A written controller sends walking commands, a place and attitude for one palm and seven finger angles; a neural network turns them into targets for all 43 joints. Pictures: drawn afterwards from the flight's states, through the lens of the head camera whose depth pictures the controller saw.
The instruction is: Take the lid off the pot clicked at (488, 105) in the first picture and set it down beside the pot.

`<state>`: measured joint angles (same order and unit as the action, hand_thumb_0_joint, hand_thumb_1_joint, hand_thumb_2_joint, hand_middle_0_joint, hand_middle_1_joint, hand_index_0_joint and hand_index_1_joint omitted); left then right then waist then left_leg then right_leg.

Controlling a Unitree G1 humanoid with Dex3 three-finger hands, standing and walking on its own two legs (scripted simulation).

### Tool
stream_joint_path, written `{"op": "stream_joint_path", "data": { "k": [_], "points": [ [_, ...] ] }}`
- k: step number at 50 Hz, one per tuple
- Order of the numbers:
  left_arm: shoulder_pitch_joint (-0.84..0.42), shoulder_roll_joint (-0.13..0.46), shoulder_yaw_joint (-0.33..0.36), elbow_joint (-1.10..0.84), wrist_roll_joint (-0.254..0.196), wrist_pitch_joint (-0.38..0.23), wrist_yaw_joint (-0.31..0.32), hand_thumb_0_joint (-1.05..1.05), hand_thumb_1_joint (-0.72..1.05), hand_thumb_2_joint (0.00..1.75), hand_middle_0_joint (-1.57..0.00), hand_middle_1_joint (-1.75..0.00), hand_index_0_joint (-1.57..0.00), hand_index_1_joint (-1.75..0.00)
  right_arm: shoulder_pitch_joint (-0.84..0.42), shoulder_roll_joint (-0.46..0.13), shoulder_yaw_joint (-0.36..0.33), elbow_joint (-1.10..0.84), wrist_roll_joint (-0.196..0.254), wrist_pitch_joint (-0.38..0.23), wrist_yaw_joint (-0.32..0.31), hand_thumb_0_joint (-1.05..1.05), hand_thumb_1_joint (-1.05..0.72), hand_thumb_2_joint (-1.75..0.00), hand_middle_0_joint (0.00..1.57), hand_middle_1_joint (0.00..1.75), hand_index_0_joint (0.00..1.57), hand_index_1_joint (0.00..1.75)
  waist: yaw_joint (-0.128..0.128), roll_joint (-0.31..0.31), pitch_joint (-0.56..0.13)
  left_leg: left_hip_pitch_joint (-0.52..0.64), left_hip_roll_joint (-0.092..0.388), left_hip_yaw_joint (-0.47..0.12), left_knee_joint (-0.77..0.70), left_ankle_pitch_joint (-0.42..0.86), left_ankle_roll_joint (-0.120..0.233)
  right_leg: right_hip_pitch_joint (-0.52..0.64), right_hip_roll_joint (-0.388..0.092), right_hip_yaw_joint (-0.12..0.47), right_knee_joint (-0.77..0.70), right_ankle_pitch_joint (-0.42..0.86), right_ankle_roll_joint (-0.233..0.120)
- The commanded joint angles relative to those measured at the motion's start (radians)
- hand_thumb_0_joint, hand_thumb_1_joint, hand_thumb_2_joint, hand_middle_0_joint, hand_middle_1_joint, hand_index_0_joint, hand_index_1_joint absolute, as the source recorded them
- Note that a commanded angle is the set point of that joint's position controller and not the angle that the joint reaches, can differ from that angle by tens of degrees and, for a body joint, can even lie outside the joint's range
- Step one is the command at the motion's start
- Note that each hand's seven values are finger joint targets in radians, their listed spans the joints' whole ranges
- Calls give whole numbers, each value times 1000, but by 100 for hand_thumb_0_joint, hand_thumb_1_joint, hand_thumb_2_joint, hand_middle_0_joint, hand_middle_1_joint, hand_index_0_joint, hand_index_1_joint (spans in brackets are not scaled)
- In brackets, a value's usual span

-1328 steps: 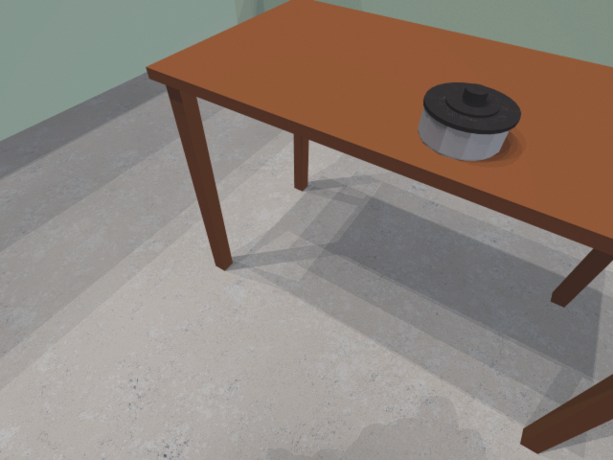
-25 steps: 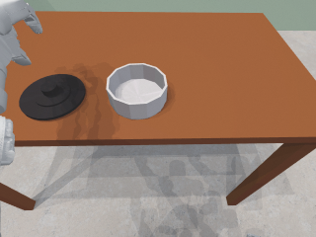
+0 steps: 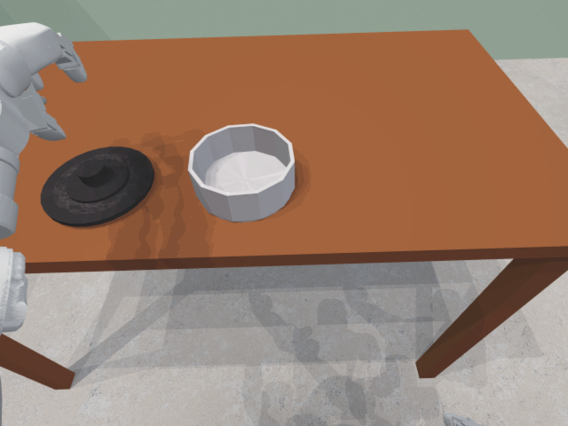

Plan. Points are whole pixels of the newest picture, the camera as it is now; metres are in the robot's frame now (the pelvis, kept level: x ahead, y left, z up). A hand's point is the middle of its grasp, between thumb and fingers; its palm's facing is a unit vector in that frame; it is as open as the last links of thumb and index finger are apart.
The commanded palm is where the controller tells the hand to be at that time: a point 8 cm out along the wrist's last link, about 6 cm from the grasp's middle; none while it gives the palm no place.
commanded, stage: draw the hand back to the body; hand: left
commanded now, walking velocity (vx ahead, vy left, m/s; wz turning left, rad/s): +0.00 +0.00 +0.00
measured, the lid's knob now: (92, 171) +0.48 +0.30 +0.10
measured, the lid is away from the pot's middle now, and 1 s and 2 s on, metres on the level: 0.24 0.24 0.24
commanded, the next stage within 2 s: step back with the hand held close in 2.00 s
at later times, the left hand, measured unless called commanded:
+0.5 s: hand (54, 89) +0.38 +0.21 +0.30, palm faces +0.35 -0.90 -0.25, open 10.9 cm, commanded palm +0.33 +0.27 +0.30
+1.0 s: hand (18, 136) +0.31 +0.22 +0.30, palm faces +0.48 -0.86 -0.19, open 8.8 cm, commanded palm +0.26 +0.25 +0.29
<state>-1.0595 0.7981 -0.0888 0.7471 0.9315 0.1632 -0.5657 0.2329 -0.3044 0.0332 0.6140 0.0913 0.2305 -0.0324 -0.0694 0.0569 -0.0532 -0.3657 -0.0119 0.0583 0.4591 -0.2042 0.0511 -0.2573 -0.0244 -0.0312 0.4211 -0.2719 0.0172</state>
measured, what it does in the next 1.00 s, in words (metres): stands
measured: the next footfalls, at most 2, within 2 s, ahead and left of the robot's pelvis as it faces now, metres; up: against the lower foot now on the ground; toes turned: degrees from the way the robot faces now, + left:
none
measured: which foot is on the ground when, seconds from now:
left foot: down 0.00-1.00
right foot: down 0.00-1.00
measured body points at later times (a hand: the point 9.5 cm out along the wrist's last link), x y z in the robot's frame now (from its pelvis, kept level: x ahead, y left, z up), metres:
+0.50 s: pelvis -0.01 -0.03 +0.00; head -0.01 -0.03 +0.45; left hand +0.36 +0.26 +0.31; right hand +0.16 -0.25 -0.08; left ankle +0.01 +0.09 -0.74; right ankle -0.04 -0.13 -0.74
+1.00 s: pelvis +0.00 -0.05 +0.01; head +0.00 -0.07 +0.45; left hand +0.28 +0.26 +0.31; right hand +0.19 -0.29 -0.09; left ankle +0.01 +0.09 -0.74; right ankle -0.04 -0.13 -0.74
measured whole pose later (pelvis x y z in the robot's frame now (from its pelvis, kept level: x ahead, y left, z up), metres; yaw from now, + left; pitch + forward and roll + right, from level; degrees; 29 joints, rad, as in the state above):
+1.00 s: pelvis +0.00 -0.05 +0.01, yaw -1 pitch -3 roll +0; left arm -0.28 0.46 0.43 -0.06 -0.12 -0.07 0.07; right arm 0.14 -0.27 0.02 0.67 0.04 -0.02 -0.07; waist 0.04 0.06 0.04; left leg -0.12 0.05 0.05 0.36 -0.18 -0.02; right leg -0.02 0.04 -0.03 0.33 -0.25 -0.05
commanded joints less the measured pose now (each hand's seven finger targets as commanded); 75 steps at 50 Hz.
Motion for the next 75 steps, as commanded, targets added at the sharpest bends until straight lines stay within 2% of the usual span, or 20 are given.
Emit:
{"op": "stream_joint_path", "data": {
  "k": [1, 3, 6, 11, 12, 14, 16, 17, 19, 22, 24, 29, 35, 44, 47, 52, 57, 62, 69, 75],
  "points": [
    [-492, 342, 139, -343, -3, 10, 39, 0, -14, 92, -49, -58, -49, -58, -96, -138, -46, -166, -3, -35, -15, 0, -90, -90, 20, 30, 20, 30, 37, 23, -432, 322, -16, -59, 12, 459, 36, 83, 56, 0, -18, 342, -54],
    [-464, 352, 166, -437, -14, 10, 45, 0, -14, 92, -49, -58, -49, -58, -91, -133, -50, -172, -6, -47, -10, 0, -90, -90, 20, 30, 20, 30, 40, 55, -489, 388, -9, -74, 31, 551, 35, 80, 57, 8, -15, 356, -52],
    [-291, 320, 161, -278, -25, 32, 30, 0, -14, 92, -49, -58, -49, -58, -107, -136, -39, -162, 0, -38, -13, 0, -90, -90, 20, 30, 20, 30, 44, -16, -320, 281, -14, -58, 8, 405, 26, 48, 58, -13, -28, 301, -53],
    [-319, 202, 50, -424, -49, 53, 31, 0, -14, 92, -49, -58, -49, -58, -179, -123, -31, -183, 7, -37, -15, 0, -90, -90, 20, 30, 20, 30, 38, 12, -291, 300, -17, -61, -19, 277, 22, 17, 55, -19, -43, 217, -59],
    [-430, -54, 255, -559, -711, -101, 229, 0, -14, 92, -49, -58, -49, -58, -7, -47, -32, -233, 2, -131, -25, 0, -90, -90, 20, 30, 20, 30, -8, 55, -220, 475, 42, -69, -34, 208, 12, -82, 63, -39, -83, 154, -88],
    [-198, -44, 258, -480, -764, -158, 389, 0, -14, 92, -49, -58, -49, -58, -81, -77, -5, -205, -14, -169, -39, 0, -90, -90, 20, 30, 20, 30, 29, -25, -206, 497, 77, -129, -90, 100, 4, -49, 63, -22, -88, 83, -86],
    [-142, 69, 419, -526, -886, -194, 480, 0, -14, 92, -49, -58, -49, -58, -95, -104, -11, -197, -24, -188, -57, 0, -90, -90, 20, 30, 20, 30, 60, -96, -259, 446, 65, -86, -85, 126, 3, 52, 54, -7, -92, 151, -75],
    [-128, 113, 473, -507, -915, -208, 515, 0, -14, 92, -49, -58, -49, -58, -101, -117, -10, -165, -31, -188, -62, 0, -90, -90, 20, 30, 20, 30, 66, -75, -244, 418, 56, -63, -78, 117, 2, 69, 50, -1, -99, 159, -73],
    [-156, 86, 482, -567, -951, -239, 569, 0, -9, 92, -48, -57, -48, -57, -110, -97, -8, -153, -41, -205, -66, 0, -90, -90, 20, 30, 20, 30, 62, -35, -228, 397, 57, -48, -94, 117, -7, 94, 46, 1, -106, 168, -66],
    [-127, 54, 494, -749, -973, -281, 610, 0, -1, 92, -46, -55, -46, -55, -141, -84, -8, -147, -51, -245, -59, 0, -90, -90, 20, 30, 20, 30, 79, 167, -249, 440, 57, -39, -84, 195, -20, 124, 41, 10, -110, 211, -73],
    [-17, 1, 491, -774, -988, -287, 626, 0, 4, 91, -44, -53, -44, -53, -150, -72, -9, -139, -58, -264, -48, 0, -90, -90, 20, 30, 20, 30, 86, 203, -244, 443, 59, -41, -83, 253, -27, 142, 46, 4, -107, 248, -75],
    [252, 14, 568, -694, -1022, -266, 639, 0, 17, 91, -41, -50, -41, -50, -148, -89, -27, -117, -58, -262, -38, 0, -90, -90, 20, 30, 20, 30, 98, -88, -159, 338, 48, 4, -80, 242, -6, 205, 42, 2, -117, 366, -46],
    [251, -17, 549, -896, -1037, -292, 637, 0, 33, 91, -36, -46, -36, -46, -193, -84, -34, -120, -49, -290, -40, 0, -90, -90, 20, 30, 20, 30, 98, 0, -178, 407, 32, 19, -66, 273, 5, 191, 31, 19, -126, 416, -35],
    [416, -42, 587, -923, -1049, -297, 649, 0, 56, 91, -30, -39, -30, -39, -204, -77, -40, -94, -56, -305, -45, 0, -90, -90, 20, 30, 20, 30, 109, -18, -149, 410, 20, 20, -68, 271, 6, 201, 23, 21, -136, 445, -28],
    [451, -32, 612, -1043, -1055, -312, 648, 0, 64, 90, -27, -37, -27, -37, -222, -74, -44, -103, -58, -310, -41, 0, -90, -90, 20, 30, 20, 30, 117, 0, -193, 435, 19, 19, -60, 315, 5, 236, 18, 26, -121, 524, -26],
    [537, -44, 644, -1072, -1062, -309, 649, 0, 77, 90, -24, -34, -24, -34, -231, -64, -45, -101, -63, -311, -40, 0, -90, -90, 20, 30, 20, 30, 120, -39, -147, 431, 22, 21, -66, 320, 6, 220, 27, 17, -131, 514, -27],
    [608, -123, 594, -1131, -1068, -303, 636, 0, 90, 90, -20, -30, -20, -30, -249, -50, -41, -107, -63, -311, -36, 0, -90, -90, 20, 30, 20, 30, 117, -5, -101, 437, 24, 23, -82, 285, 3, 190, 30, 15, -155, 441, -31],
    [670, -106, 633, -1238, -1072, -315, 644, 0, 90, 90, -20, -30, -20, -30, -263, -42, -41, -113, -71, -320, -38, 0, -90, -90, 20, 30, 20, 30, 127, 0, -116, 454, 27, 10, -89, 287, 1, 198, 35, 12, -154, 409, -38],
    [766, -183, 587, -1264, -1073, -313, 643, 0, 90, 90, -20, -30, -20, -30, -277, -28, -34, -108, -76, -325, -42, 0, -90, -90, 20, 30, 20, 30, 126, 15, -62, 436, 32, -1, -115, 212, -6, 167, 38, 7, -180, 293, -41],
    [857, -184, 605, -1385, -1072, -324, 644, 0, 90, 90, -20, -30, -20, -30, -287, -26, -35, -114, -83, -334, -37, 0, -90, -90, 20, 30, 20, 30, 136, 30, -85, 435, 36, -14, -115, 215, -13, 187, 40, 7, -173, 280, -47]
  ]
}}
